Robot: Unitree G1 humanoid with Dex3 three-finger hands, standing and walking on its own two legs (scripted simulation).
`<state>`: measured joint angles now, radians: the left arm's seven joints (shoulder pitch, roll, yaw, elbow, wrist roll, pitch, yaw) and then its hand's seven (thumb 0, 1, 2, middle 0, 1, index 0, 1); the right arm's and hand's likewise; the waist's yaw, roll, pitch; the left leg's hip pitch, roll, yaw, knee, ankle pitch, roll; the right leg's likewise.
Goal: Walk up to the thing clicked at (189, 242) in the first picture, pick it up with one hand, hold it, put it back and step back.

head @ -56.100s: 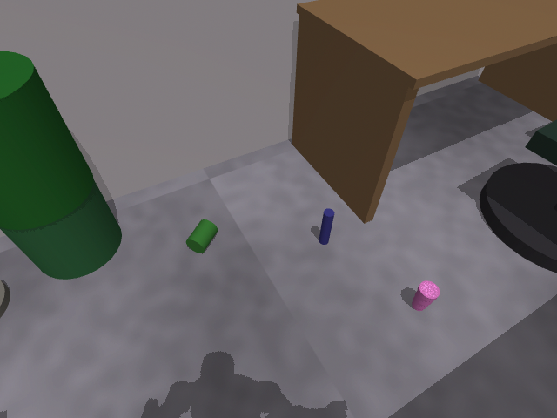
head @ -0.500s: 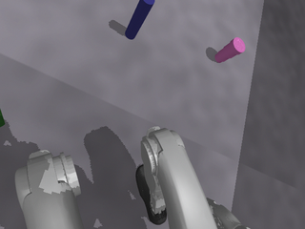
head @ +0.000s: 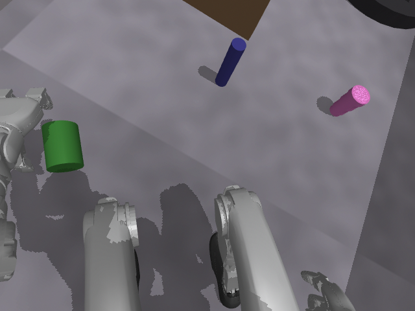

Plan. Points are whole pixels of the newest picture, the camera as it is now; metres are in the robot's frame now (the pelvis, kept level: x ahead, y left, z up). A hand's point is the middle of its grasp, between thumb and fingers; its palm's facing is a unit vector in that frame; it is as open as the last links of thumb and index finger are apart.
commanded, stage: withdraw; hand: left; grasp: from above
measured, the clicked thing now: (63, 147) +0.50 +0.31 -0.35
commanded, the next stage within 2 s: home in 0.22 s
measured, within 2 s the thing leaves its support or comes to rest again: neither
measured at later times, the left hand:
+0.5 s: hand (42, 132) +0.48 +0.29 -0.17, palm faces -0.37 -0.06 -0.93, open 13.5 cm
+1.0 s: hand out of the picture +0.32 +0.26 +0.03, palm faces -0.22 -0.72 -0.66, open 7.7 cm
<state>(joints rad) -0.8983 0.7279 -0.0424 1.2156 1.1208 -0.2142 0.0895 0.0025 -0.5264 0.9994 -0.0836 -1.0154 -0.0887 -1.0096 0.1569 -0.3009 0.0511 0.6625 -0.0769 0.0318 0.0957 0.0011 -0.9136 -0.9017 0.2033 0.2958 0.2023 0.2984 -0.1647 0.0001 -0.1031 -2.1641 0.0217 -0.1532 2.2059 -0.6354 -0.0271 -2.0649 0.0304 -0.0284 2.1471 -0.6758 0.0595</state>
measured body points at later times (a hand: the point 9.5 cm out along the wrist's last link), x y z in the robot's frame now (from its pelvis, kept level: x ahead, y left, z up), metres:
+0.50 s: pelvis +0.00 +0.00 -0.04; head +0.22 +0.06 +0.35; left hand +0.49 +0.29 -0.12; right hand +0.03 -0.25 -0.15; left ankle +0.09 +0.14 -0.36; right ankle +0.10 -0.14 -0.36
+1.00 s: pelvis +0.02 +0.00 +0.14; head +0.17 +0.05 +0.56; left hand +0.33 +0.29 +0.07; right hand +0.24 -0.24 +0.04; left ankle +0.09 +0.14 -0.36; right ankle +0.10 -0.14 -0.36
